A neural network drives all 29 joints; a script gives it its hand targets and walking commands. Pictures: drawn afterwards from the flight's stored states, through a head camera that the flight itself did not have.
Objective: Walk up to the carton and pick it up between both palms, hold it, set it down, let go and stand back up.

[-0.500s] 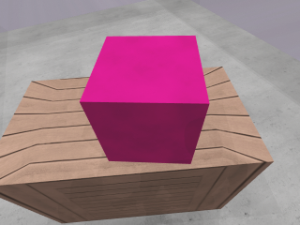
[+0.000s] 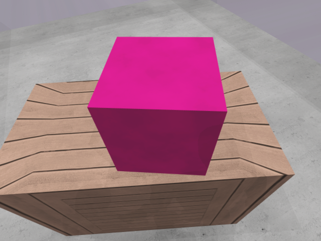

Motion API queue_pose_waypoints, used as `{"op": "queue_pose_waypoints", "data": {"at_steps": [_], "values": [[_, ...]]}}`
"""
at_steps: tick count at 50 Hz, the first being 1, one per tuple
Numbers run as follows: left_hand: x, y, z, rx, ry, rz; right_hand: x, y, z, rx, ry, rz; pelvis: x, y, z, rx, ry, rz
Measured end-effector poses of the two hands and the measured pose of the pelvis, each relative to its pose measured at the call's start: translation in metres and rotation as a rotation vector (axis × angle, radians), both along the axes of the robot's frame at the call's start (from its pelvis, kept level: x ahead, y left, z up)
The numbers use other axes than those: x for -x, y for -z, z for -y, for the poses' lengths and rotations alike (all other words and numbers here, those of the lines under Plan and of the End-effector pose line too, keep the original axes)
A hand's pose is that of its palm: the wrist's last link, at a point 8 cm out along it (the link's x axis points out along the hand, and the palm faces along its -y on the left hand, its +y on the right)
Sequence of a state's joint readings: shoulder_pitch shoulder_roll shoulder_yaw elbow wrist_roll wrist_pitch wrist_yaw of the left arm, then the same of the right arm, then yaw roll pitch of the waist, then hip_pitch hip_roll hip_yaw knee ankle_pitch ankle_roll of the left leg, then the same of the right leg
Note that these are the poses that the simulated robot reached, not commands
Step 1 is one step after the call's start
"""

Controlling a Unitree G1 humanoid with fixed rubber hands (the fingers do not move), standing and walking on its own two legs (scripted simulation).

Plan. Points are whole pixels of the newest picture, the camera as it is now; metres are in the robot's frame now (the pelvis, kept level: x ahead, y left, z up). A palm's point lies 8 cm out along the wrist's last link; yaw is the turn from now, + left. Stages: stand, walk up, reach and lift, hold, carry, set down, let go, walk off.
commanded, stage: stand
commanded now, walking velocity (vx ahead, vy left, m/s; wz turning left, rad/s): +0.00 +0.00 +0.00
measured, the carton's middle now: (162, 108) +0.47 +0.01 +0.04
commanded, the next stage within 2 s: none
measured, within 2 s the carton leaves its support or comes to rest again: neither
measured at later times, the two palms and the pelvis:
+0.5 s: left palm out of the picture +0.06 +0.29 -0.12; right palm out of the picture +0.07 -0.29 -0.12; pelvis +0.01 +0.00 +0.00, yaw +0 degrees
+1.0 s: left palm out of the picture +0.04 +0.30 -0.12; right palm out of the picture +0.06 -0.29 -0.13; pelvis +0.01 +0.00 +0.00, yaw +0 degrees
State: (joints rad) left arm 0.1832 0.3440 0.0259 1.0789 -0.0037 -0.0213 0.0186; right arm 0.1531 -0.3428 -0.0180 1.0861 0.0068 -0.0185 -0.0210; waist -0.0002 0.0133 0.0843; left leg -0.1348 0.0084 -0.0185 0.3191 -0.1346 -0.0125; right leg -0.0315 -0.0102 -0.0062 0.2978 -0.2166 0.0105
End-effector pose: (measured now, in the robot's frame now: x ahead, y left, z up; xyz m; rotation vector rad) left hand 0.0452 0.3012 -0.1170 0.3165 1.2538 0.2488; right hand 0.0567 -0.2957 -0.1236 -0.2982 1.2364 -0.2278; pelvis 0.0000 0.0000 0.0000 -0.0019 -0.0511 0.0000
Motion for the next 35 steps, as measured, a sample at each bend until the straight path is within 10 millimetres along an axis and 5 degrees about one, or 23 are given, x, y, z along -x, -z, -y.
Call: {"op": "queue_pose_waypoints", "data": {"at_steps": [35], "values": [[-0.014,0.002,0.0,0.001,0.009,0.007,-0.015,-0.002,-0.001,0.005,0.003,0.017,-0.007,0.0,-0.001,-0.002,0.005,-0.004]]}}
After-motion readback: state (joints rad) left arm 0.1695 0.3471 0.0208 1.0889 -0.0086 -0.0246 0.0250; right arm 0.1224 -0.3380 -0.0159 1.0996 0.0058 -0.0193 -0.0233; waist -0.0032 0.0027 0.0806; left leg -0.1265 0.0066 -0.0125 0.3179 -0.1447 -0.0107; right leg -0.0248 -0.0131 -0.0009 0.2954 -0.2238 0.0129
